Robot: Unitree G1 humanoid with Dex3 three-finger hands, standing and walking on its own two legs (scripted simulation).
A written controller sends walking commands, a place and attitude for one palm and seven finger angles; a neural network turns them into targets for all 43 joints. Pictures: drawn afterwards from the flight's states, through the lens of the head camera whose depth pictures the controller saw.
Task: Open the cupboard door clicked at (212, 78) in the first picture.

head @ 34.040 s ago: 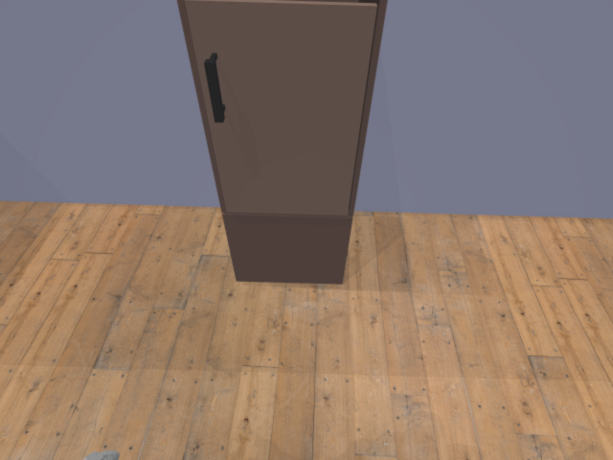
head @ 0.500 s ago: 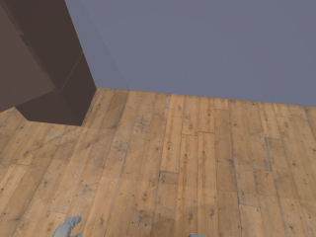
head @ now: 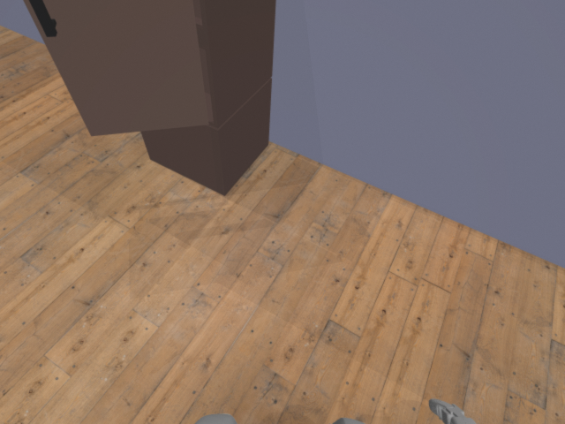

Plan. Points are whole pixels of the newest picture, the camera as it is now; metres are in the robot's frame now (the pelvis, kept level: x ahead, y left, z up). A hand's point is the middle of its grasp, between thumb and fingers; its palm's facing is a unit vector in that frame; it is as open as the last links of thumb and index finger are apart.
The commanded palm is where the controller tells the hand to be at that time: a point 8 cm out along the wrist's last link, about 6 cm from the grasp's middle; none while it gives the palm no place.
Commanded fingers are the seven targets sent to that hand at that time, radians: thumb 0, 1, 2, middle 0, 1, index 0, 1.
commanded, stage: turn to face it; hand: left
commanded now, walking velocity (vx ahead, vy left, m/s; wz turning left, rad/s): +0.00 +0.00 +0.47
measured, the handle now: out of the picture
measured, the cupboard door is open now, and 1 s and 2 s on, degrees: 42 42 42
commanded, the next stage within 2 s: take the last steps up to it in 0.44 s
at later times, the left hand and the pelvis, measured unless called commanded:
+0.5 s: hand out of the picture +0.05 +0.16 -0.14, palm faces +0.22 -0.95 -0.24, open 7.3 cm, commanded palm none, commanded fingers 0.00 0.90 0.90 -0.20 -0.30 -0.20 -0.30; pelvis +0.01 -0.03 +0.01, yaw +12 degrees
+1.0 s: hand out of the picture +0.07 +0.22 -0.14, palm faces +0.33 -0.92 -0.20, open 7.4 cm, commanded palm none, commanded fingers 0.00 0.90 0.90 -0.20 -0.30 -0.20 -0.30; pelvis +0.07 +0.02 +0.02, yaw +18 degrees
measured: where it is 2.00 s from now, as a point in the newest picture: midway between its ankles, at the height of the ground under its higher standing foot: (214, 355)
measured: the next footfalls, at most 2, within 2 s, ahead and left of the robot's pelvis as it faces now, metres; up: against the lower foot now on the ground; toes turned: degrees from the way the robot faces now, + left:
right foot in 0.34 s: +0.06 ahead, -0.14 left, +0.00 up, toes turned +5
left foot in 0.68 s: +0.02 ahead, +0.10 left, +0.00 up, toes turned +20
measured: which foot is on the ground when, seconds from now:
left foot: down 0.00-0.34, up 0.36-0.66, down 0.68-1.00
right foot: up 0.00-0.32, down 0.34-0.68, up 0.70-1.00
